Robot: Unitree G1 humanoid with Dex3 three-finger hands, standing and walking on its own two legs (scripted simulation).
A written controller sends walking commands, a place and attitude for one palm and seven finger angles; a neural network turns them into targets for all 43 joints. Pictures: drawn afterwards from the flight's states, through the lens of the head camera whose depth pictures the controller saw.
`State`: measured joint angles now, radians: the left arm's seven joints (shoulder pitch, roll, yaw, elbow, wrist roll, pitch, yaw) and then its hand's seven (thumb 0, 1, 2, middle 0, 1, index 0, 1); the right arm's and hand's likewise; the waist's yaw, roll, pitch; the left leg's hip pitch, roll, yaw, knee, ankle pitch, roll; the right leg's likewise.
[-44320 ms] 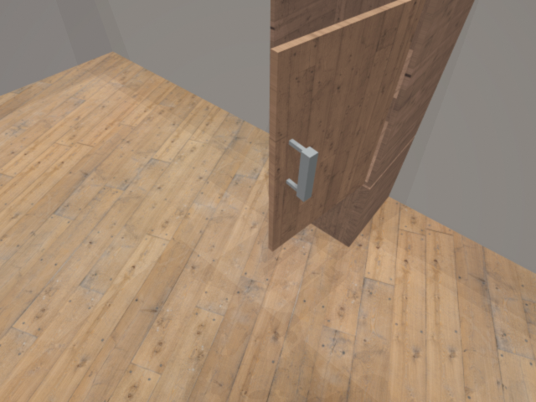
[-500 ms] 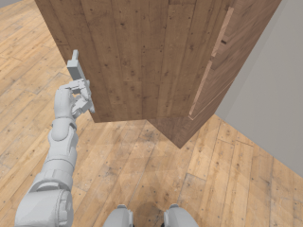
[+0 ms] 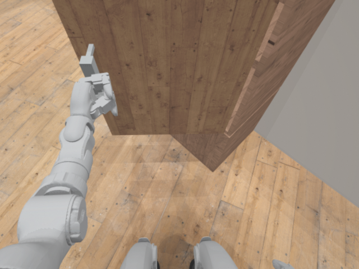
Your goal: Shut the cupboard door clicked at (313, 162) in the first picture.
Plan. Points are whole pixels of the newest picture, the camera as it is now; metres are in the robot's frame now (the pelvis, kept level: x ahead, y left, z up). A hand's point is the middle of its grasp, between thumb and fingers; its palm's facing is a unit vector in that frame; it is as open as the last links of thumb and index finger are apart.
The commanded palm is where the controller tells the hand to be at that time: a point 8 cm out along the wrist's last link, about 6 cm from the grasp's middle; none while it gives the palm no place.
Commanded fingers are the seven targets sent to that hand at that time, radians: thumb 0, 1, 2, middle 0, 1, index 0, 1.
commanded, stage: push the door shut along its arc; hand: left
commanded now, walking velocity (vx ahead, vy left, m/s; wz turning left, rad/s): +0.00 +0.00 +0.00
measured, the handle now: (97, 76) +0.55 +0.18 +0.07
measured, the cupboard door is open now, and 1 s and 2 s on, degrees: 47 34 28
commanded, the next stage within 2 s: pull the fist back off the door in 1.14 s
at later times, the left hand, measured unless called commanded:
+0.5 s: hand (125, 79) +0.54 +0.11 +0.07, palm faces -0.17 -0.99 -0.02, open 3.1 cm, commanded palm +0.54 +0.16 +0.07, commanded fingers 0.00 0.90 0.90 -1.30 -1.50 -1.30 -1.50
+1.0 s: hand (138, 61) +0.60 +0.08 +0.07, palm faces -0.29 -0.96 -0.02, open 3.0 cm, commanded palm +0.60 +0.12 +0.07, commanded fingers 0.00 0.90 0.90 -1.30 -1.50 -1.30 -1.50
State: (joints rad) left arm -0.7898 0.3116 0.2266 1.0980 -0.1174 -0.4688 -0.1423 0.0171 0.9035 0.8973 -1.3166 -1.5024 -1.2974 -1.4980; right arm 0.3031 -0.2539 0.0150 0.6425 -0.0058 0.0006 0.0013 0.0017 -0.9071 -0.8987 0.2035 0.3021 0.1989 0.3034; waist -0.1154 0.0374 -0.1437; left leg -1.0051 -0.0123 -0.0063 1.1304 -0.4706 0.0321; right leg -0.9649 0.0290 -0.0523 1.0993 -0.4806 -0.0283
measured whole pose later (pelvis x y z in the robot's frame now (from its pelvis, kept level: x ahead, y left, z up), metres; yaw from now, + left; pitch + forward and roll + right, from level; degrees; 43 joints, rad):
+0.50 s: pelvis +0.00 +0.00 -0.02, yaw -2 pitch +25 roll -3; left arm -1.06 0.49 0.31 1.27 -0.07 -0.39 -0.25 0.02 0.90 0.90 -1.30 -1.50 -1.30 -1.50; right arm 0.40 -0.28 0.03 0.65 -0.01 0.01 0.01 0.00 -0.91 -0.90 0.20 0.30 0.20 0.30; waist -0.23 0.05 -0.13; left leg -1.15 0.01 -0.01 1.20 -0.48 0.03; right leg -1.10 0.05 -0.06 1.15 -0.48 -0.03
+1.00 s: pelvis +0.00 +0.00 -0.03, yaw -3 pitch +31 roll -5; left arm -1.31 0.63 0.31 1.35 0.01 -0.26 -0.33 0.00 0.90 0.91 -1.30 -1.50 -1.29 -1.50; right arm 0.42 -0.27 0.06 0.64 -0.03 0.00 0.01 0.00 -0.91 -0.90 0.20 0.30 0.20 0.30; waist -0.31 0.07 -0.12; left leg -1.30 0.03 -0.02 1.28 -0.52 0.04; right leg -1.24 0.07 -0.07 1.20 -0.50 -0.03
